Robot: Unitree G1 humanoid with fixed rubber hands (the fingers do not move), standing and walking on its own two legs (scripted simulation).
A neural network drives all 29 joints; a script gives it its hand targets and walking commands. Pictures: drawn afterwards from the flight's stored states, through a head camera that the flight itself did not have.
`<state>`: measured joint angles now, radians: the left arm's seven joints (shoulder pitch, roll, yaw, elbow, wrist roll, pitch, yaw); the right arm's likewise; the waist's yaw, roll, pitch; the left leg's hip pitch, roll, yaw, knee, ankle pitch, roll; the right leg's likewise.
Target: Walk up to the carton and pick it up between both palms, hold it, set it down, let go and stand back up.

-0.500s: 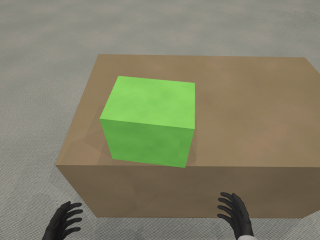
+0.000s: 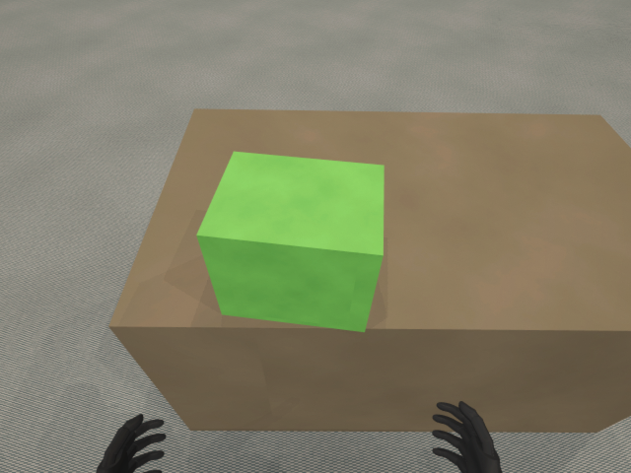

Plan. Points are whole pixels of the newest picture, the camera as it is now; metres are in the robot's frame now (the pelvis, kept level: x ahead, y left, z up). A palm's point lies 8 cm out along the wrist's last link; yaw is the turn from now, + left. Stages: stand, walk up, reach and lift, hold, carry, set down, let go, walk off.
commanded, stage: set down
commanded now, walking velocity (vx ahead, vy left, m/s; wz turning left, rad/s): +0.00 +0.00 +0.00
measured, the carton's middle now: (299, 242) +0.50 +0.01 -0.03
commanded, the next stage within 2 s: let go in 0.34 s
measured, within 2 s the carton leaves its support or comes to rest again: neither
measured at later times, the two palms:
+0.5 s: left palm out of the picture +0.16 +0.24 -0.08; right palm out of the picture +0.15 -0.21 -0.09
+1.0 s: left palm out of the picture +0.15 +0.25 -0.10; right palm out of the picture +0.13 -0.24 -0.10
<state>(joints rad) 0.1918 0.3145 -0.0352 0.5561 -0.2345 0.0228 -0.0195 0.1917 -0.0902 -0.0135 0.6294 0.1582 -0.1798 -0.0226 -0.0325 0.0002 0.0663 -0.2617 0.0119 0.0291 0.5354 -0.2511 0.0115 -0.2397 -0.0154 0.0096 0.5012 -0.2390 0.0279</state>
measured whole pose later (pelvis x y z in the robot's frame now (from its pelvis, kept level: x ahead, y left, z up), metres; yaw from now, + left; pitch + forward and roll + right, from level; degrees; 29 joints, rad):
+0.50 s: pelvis +0.00 +0.00 +0.00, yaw +0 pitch -1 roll -1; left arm 0.19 0.30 -0.05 0.58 -0.23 0.05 0.02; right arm 0.19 -0.12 -0.02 0.68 0.14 -0.18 0.03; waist -0.03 0.00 0.06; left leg -0.26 0.01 0.03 0.53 -0.25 0.01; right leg -0.24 -0.02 0.01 0.50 -0.24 0.02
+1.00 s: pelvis +0.01 +0.00 +0.00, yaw +0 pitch +0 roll +0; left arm 0.19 0.29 -0.04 0.76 -0.12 0.02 0.02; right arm 0.19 -0.20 -0.02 0.84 0.08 -0.07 0.03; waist -0.03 0.00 -0.04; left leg -0.26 0.01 0.03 0.52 -0.26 0.01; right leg -0.24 -0.02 0.01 0.50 -0.26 0.02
